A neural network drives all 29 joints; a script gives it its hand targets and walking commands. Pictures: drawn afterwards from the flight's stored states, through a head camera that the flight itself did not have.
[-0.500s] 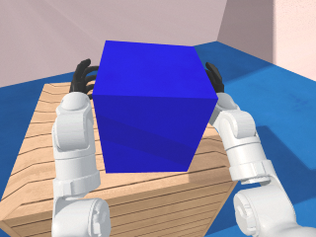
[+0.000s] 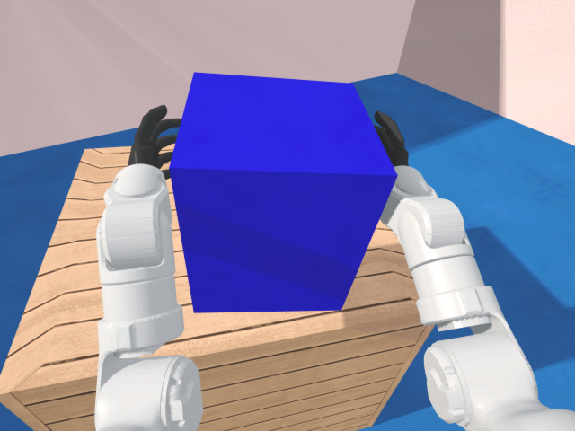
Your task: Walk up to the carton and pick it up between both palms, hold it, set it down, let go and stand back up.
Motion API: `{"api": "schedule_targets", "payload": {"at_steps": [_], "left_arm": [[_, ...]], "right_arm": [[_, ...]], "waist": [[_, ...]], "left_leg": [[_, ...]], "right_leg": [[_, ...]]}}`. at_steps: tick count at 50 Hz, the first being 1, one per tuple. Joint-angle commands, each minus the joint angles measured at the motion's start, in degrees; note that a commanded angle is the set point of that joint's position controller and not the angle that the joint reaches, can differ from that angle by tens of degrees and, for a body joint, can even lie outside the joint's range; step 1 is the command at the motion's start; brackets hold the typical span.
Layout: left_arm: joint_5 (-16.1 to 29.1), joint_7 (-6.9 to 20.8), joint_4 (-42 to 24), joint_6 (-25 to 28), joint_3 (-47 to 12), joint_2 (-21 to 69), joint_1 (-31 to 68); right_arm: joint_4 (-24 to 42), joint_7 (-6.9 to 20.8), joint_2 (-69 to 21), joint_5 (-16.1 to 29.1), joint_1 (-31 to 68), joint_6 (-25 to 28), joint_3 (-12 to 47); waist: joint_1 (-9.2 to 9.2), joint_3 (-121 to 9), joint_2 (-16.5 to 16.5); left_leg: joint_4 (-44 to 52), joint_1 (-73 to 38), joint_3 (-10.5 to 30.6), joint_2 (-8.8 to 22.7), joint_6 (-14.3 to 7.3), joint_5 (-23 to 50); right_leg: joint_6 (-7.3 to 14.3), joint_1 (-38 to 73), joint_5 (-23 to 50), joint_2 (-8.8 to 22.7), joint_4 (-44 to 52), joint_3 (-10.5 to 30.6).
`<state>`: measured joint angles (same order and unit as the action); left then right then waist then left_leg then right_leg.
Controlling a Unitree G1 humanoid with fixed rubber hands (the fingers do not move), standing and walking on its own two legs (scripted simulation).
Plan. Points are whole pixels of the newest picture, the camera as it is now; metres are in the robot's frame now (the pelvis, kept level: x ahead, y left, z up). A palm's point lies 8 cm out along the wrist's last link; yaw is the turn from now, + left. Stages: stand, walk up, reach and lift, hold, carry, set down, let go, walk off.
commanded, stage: hold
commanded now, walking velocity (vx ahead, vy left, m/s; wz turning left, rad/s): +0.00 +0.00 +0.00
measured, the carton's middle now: (272, 199) +0.37 +0.01 +0.18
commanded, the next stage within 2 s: set down in 0.96 s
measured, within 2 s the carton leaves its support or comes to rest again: neither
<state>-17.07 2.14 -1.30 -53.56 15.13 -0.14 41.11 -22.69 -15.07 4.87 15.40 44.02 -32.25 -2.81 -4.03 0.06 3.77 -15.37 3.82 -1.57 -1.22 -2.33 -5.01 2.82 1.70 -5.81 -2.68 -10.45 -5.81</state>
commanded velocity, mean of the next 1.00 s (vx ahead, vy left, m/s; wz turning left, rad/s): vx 0.00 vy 0.00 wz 0.00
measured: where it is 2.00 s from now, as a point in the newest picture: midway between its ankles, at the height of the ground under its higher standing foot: outside the picture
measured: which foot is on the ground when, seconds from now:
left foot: down 0.00-1.00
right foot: down 0.00-1.00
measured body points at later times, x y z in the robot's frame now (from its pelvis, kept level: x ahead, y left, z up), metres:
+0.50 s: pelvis +0.01 +0.00 +0.00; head -0.04 +0.03 +0.45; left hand +0.38 +0.16 +0.24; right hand +0.39 -0.14 +0.23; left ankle +0.05 +0.09 -0.75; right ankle +0.01 -0.08 -0.75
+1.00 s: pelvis +0.00 +0.00 +0.00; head -0.04 +0.03 +0.45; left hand +0.37 +0.16 +0.24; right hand +0.39 -0.14 +0.23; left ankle +0.05 +0.09 -0.75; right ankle +0.01 -0.08 -0.75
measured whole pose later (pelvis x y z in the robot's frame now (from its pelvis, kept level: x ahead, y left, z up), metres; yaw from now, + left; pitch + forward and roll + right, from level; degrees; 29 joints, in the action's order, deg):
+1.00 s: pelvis +0.00 +0.00 +0.00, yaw +0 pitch -7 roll -1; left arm -17.2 2.1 -1.7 -54.1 15.0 0.0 40.7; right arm -22.8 -15.2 5.2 15.9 43.9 -32.5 -2.2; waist -4.1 0.3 3.8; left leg -15.2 3.2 -1.6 -1.2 -2.3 -5.3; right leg 2.8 2.4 -6.1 -2.7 -10.3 -5.7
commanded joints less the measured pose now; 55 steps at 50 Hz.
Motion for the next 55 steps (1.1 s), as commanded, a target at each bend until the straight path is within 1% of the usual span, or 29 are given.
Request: {"api": "schedule_targets", "payload": {"at_steps": [1, 3, 6, 7, 10, 11, 14, 15, 17, 18, 22, 23, 25, 29, 31, 32, 35, 37, 38, 43, 44, 46, 47, 48, 49, 50, 51, 53, 55], "left_arm": [[9.9, 6.1, -6.4, 4.0, -21.5, 24.1, 36.0], [9.9, 6.0, -5.7, 3.9, -21.7, 24.5, 36.3], [9.6, 5.9, -4.6, 3.6, -21.3, 24.7, 36.8], [9.5, 6.0, -4.6, 3.7, -21.0, 24.5, 36.6], [9.8, 6.1, -7.1, 4.1, -21.7, 24.2, 36.4], [9.8, 6.2, -6.7, 4.0, -21.6, 24.0, 35.5], [9.4, 6.9, -5.4, 3.3, -21.2, 23.6, 33.8], [9.1, 7.1, -5.0, 3.2, -20.6, 23.3, 34.1], [8.9, 7.1, -5.9, 3.2, -20.7, 23.5, 34.0], [9.6, 7.0, -7.2, 3.5, -21.4, 23.6, 34.8], [10.2, 6.9, -9.0, 4.0, -22.8, 24.6, 34.7], [10.2, 6.8, -10.0, 4.1, -23.4, 24.6, 35.2], [10.3, 6.6, -10.1, 3.8, -23.9, 25.0, 34.6], [10.3, 6.2, -10.0, 3.2, -23.6, 24.6, 34.9], [10.0, 6.3, -9.0, 3.2, -22.8, 24.3, 34.2], [10.0, 6.3, -9.2, 3.1, -23.0, 24.5, 33.6], [10.0, 6.4, -9.6, 2.9, -23.1, 23.7, 33.8], [10.4, 6.5, -8.7, 3.0, -22.6, 24.2, 33.6], [10.3, 6.5, -8.5, 3.1, -22.8, 24.6, 33.8], [9.4, 6.5, -6.7, 2.8, -21.4, 23.8, 34.4], [9.4, 6.6, -6.6, 2.8, -21.2, 24.1, 34.1], [10.2, 6.5, -7.5, 3.5, -22.3, 24.2, 34.4], [10.4, 6.4, -7.7, 3.6, -22.8, 24.6, 34.5], [10.4, 6.5, -7.8, 3.8, -23.0, 24.9, 34.4], [10.5, 7.0, -8.5, 3.2, -23.8, 25.1, 34.7], [10.5, 7.3, -10.7, 3.3, -24.4, 24.8, 35.2], [10.2, 7.5, -10.4, 3.2, -24.2, 24.6, 35.4], [10.0, 7.8, -10.1, 4.2, -23.0, 24.0, 36.2], [8.8, 7.9, -7.3, 5.1, -20.8, 23.0, 36.6]], "right_arm": [[13.8, 2.8, -19.7, 3.8, 42.5, 3.4, 12.9], [14.3, 3.0, -19.6, 3.8, 43.6, 3.6, 12.9], [12.6, 3.3, -19.0, 3.3, 43.9, 3.5, 11.5], [12.2, 3.3, -19.2, 3.3, 43.4, 3.5, 11.9], [14.9, 3.1, -20.1, 4.3, 43.9, 3.9, 13.5], [15.6, 2.9, -20.0, 4.8, 43.4, 3.8, 13.9], [13.6, 2.2, -19.3, 4.8, 41.4, 3.0, 13.7], [13.1, 2.1, -19.1, 5.0, 42.2, 2.8, 13.4], [12.9, 2.2, -19.1, 5.0, 41.4, 2.9, 13.1], [14.4, 2.3, -19.3, 5.1, 42.0, 3.3, 13.5], [17.2, 2.0, -20.4, 5.2, 42.1, 3.6, 14.4], [17.7, 2.0, -20.4, 5.4, 42.7, 3.7, 14.6], [17.2, 2.0, -20.2, 5.6, 41.6, 3.5, 14.8], [18.0, 2.1, -19.8, 5.2, 42.8, 3.2, 14.6], [16.7, 2.2, -20.0, 5.0, 41.4, 3.1, 14.5], [16.4, 2.2, -19.8, 5.2, 40.8, 3.1, 14.4], [16.7, 2.0, -19.3, 5.5, 40.8, 3.0, 14.6], [17.8, 2.0, -19.7, 5.4, 42.0, 3.0, 15.1], [17.9, 2.0, -19.5, 5.3, 42.1, 3.0, 14.9], [14.1, 2.2, -19.1, 4.9, 41.4, 2.7, 13.6], [14.7, 2.2, -19.7, 4.8, 41.4, 2.8, 13.7], [16.3, 2.3, -19.7, 5.0, 42.2, 3.3, 13.8], [17.1, 2.3, -19.7, 4.8, 42.5, 3.4, 13.8], [17.4, 2.3, -20.0, 5.0, 42.1, 3.5, 14.1], [17.6, 2.0, -19.4, 4.5, 41.8, 3.2, 14.5], [18.3, 1.8, -19.5, 4.7, 41.5, 3.3, 14.4], [18.5, 1.6, -19.0, 4.7, 41.6, 3.3, 14.3], [18.6, 1.8, -18.8, 3.6, 42.3, 3.6, 13.2], [16.4, 2.4, -18.6, 1.9, 42.2, 4.5, 11.3]], "waist": [[-0.53, -20.9, -5.0], [-0.48, -21.0, -5.3], [-0.88, -20.3, -6.1], [-0.55, -19.9, -5.5], [-0.51, -23.8, -5.1], [-0.28, -23.7, -4.5], [-0.84, -20.4, -4.8], [-0.45, -19.6, -4.8], [-0.53, -19.2, -5.4], [-0.59, -20.9, -4.8], [-1.08, -23.6, -4.6], [-0.86, -24.0, -5.5], [-1.19, -23.3, -6.0], [-0.88, -22.8, -5.5], [-0.74, -21.1, -4.7], [-0.82, -21.6, -5.4], [-0.75, -22.2, -5.2], [-0.26, -21.7, -4.1], [-0.40, -21.3, -4.7], [-0.30, -19.3, -4.7], [-0.13, -19.3, -4.4], [-0.34, -21.1, -5.2], [-0.97, -22.4, -5.5], [-1.11, -22.5, -5.3], [-2.13, -25.0, -6.2], [-2.31, -25.7, -6.8], [-2.62, -25.1, -6.8], [-2.34, -23.7, -6.3], [-1.84, -20.0, -5.8]], "left_leg": [[0.2, -11.1, 2.6, 1.6, 2.4, 6.4], [0.1, -10.8, 2.5, 1.6, 2.5, 5.5], [0.5, -10.4, 2.4, 1.7, 2.7, 4.1], [0.6, -9.7, 2.2, 1.5, 2.6, 5.0], [-0.6, -13.0, 2.5, 1.3, 2.4, 10.1], [-1.0, -12.8, 2.5, 1.1, 2.2, 11.0], [-0.8, -11.9, 2.5, 1.1, 2.5, 10.9], [-0.2, -11.5, 2.6, 1.1, 2.2, 9.4], [0.1, -10.9, 2.4, 1.2, 2.3, 8.2], [0.1, -11.3, 2.6, 1.4, 2.3, 8.9], [-0.8, -13.4, 2.7, 1.3, 2.6, 12.3], [-0.9, -13.6, 2.7, 1.2, 2.6, 12.9], [-1.4, -14.5, 2.9, 1.3, 2.8, 14.0], [-0.6, -13.4, 2.8, 1.5, 2.7, 11.4], [-0.5, -12.4, 2.7, 1.4, 2.4, 10.3], [-0.5, -13.0, 2.9, 1.4, 2.6, 11.0], [-0.5, -14.1, 2.8, 1.3, 2.9, 11.4], [-0.6, -12.6, 2.9, 1.3, 2.6, 11.4], [-0.5, -12.7, 2.9, 1.4, 2.5, 11.0], [0.4, -11.5, 2.5, 1.6, 2.6, 7.6], [0.4, -11.1, 2.5, 1.5, 2.4, 7.5], [0.0, -11.6, 2.5, 1.4, 2.6, 8.3], [-0.2, -12.4, 2.7, 1.5, 2.8, 8.9], [-0.7, -12.8, 2.5, 1.3, 2.8, 10.0], [-1.8, -13.8, 2.5, 1.1, 3.9, 11.3], [-2.3, -14.7, 2.2, 0.9, 4.2, 13.1], [-2.5, -15.2, 2.3, 0.7, 4.6, 13.2], [-2.0, -14.1, 2.2, 0.7, 4.2, 10.0], [-0.7, -11.6, 2.1, 1.0, 3.7, 4.5]], "right_leg": [[-3.0, -1.2, 3.4, 1.6, 1.5, 2.1], [-2.9, -1.4, 2.3, 1.7, 1.6, 2.3], [-2.8, -1.4, 1.4, 1.6, 1.6, 2.2], [-2.9, -1.1, 2.1, 1.6, 1.7, 2.1], [-3.1, -0.3, 6.8, 1.6, 1.2, 2.4], [-3.2, 0.2, 8.2, 1.8, 1.2, 2.6], [-3.3, -0.2, 8.4, 2.2, 1.6, 2.9], [-3.3, -0.5, 7.0, 2.4, 1.7, 2.8], [-3.2, -0.3, 5.8, 2.3, 1.7, 2.6], [-3.2, -0.2, 6.1, 2.0, 1.4, 2.3], [-3.3, 0.6, 9.2, 1.7, 1.2, 2.6], [-3.3, 0.1, 9.1, 1.7, 1.1, 2.6], [-3.0, -0.9, 9.4, 1.8, 1.2, 2.9], [-3.1, -0.3, 6.9, 1.4, 1.5, 2.3], [-3.2, -0.3, 6.9, 1.9, 1.6, 2.4], [-3.1, -0.1, 7.4, 1.8, 1.2, 2.5], [-3.3, -0.1, 7.4, 1.6, 1.6, 2.4], [-3.3, 0.1, 7.7, 1.8, 1.5, 2.4], [-3.2, -0.7, 7.4, 1.9, 1.2, 2.6], [-3.1, -0.9, 4.7, 1.9, 1.7, 2.4], [-3.0, -0.3, 4.8, 2.0, 1.6, 2.6], [-2.9, -0.2, 5.1, 1.7, 1.5, 2.4], [-2.9, -0.3, 5.4, 1.5, 1.4, 2.4], [-2.9, -0.4, 6.3, 1.6, 1.5, 2.6], [-3.0, -1.4, 8.0, 0.9, 1.3, 1.2], [-3.0, -1.4, 9.3, 0.8, 1.4, 1.3], [-2.9, -2.0, 9.3, 0.7, 1.4, 1.1], [-2.9, -2.8, 6.6, 1.0, 1.4, 0.6], [-3.2, -3.6, 2.7, 1.4, 1.8, 0.2]]}}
